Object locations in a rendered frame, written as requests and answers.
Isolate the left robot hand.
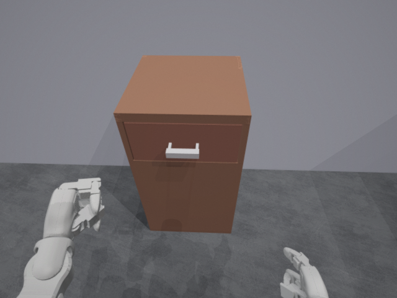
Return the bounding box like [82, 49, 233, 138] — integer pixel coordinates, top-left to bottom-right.
[43, 178, 105, 241]

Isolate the handle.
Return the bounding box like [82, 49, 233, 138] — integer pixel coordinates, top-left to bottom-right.
[166, 143, 199, 159]

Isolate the left robot forearm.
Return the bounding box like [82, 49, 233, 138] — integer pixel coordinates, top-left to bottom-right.
[16, 237, 75, 298]

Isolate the cabinet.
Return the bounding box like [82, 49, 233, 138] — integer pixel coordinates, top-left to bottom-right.
[114, 55, 252, 233]

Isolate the right robot hand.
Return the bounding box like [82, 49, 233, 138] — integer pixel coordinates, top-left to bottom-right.
[280, 247, 329, 298]

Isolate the drawer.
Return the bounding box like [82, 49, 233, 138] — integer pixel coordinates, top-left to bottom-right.
[124, 122, 242, 163]

